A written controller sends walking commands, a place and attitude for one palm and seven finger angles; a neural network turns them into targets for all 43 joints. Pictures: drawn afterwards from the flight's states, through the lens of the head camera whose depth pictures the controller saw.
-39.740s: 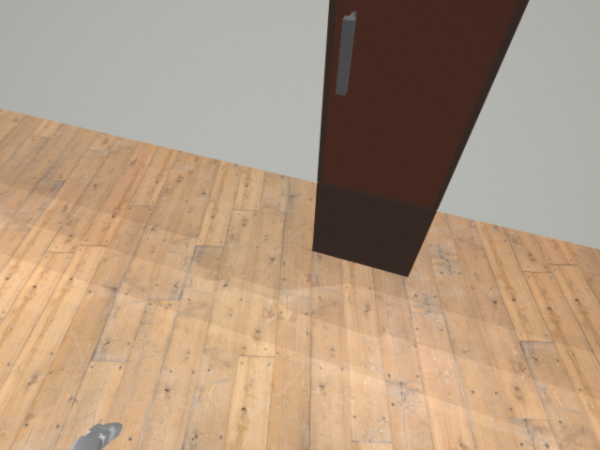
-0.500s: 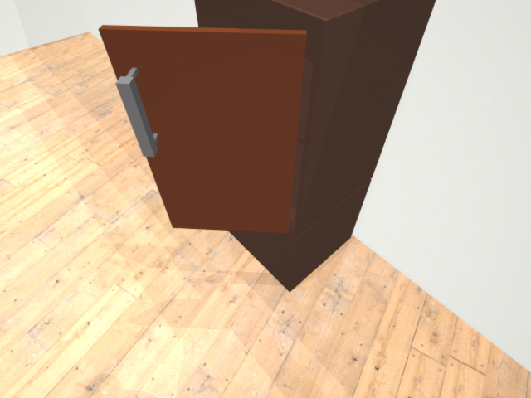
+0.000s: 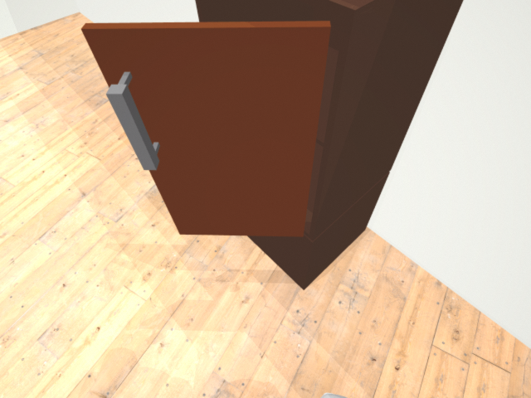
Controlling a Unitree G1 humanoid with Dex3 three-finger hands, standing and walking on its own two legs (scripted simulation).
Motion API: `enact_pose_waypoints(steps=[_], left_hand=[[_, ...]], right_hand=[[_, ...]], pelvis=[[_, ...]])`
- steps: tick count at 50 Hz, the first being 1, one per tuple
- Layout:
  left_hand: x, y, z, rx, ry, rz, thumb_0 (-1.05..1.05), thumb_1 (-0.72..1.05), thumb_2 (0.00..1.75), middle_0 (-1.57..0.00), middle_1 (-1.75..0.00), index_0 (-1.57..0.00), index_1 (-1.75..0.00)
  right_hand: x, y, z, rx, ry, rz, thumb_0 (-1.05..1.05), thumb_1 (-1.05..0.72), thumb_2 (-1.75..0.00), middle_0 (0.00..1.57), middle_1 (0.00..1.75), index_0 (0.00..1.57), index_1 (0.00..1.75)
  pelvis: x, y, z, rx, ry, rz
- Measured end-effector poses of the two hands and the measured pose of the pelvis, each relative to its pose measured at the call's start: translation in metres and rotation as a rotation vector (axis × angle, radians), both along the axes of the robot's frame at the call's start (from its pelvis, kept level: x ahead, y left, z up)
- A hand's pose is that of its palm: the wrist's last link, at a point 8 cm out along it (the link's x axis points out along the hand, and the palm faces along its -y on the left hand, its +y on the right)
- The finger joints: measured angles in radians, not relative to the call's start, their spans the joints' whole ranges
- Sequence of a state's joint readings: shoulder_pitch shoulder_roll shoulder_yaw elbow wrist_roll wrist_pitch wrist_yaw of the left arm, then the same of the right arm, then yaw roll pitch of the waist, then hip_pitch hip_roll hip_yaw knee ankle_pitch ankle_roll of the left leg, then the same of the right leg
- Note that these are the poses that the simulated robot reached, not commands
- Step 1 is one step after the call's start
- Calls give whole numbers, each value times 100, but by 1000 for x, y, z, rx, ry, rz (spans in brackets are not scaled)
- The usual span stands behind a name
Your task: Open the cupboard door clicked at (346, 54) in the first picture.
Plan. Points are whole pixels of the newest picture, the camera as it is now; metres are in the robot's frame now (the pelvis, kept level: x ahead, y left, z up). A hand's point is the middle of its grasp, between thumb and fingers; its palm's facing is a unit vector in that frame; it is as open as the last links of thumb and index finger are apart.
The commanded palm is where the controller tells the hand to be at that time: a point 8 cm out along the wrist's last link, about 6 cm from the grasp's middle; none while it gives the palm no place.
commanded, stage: shuffle to correct the standing spot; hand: left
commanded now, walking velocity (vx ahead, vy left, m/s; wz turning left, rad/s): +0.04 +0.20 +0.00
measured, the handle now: (139, 123) +0.53 +0.26 +0.10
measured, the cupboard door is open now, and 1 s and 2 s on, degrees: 45 45 45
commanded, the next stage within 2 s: come to a stop and stand still in 0.24 s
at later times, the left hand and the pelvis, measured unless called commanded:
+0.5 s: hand out of the picture +0.04 +0.28 -0.19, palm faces +0.10 -0.96 -0.27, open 7.4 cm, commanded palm none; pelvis +0.05 +0.07 -0.02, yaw +1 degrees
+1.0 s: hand out of the picture +0.04 +0.21 -0.16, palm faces +0.05 -0.97 -0.24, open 7.3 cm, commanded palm none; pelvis +0.01 +0.03 +0.00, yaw +2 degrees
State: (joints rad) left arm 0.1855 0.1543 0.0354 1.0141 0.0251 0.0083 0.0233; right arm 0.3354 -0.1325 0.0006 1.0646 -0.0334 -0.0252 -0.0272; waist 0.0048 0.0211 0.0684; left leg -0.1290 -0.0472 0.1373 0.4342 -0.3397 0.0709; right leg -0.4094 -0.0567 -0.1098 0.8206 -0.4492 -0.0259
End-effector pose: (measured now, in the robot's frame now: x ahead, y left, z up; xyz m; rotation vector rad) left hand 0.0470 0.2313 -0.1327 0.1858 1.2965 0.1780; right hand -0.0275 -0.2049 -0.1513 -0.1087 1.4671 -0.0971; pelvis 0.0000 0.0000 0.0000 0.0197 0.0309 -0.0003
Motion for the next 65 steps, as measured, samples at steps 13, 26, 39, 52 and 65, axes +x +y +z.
enact_pose_waypoints(steps=[13, 26, 39, 52, 65], left_hand=[[27, 12, 14, 49, -65, 34, -1, 92, 90, -20, -30, -20, -30], [-15, 97, -25, 30, 91, 103, 0, 91, 90, -20, -30, -20, -30], [-4, 75, -9, -46, 77, 24, 0, 91, 90, -20, -30, -20, -30], [-24, 19, 4, -5, 6, 31, 0, 92, 90, -20, -30, -20, -30], [-70, -30, -13, -103, 121, 85, 1, 92, 90, -20, -30, -20, -30]], right_hand=[[96, -19, 4, -23, -119, 13, 1, -91, -90, 20, 30, 20, 30], [176, 35, 18, -119, -314, 101, 1, -91, -90, 19, 30, 19, 30], [115, 50, 24, -101, -237, 24, 0, -93, -90, 20, 30, 20, 30], [15, 3, 4, -40, -4, -41, 1, -91, -90, 20, 30, 20, 30], [20, 5, 6, -39, -12, -4, 2, -93, -90, 20, 30, 20, 30]], pelvis=[[32, 6, 5, 37, -12, 17], [45, 68, -15, -5, -33, 25], [26, 70, 4, -23, 1, 1], [10, 22, 5, 0, -30, 25], [6, 2, 4, -7, -53, 22]])
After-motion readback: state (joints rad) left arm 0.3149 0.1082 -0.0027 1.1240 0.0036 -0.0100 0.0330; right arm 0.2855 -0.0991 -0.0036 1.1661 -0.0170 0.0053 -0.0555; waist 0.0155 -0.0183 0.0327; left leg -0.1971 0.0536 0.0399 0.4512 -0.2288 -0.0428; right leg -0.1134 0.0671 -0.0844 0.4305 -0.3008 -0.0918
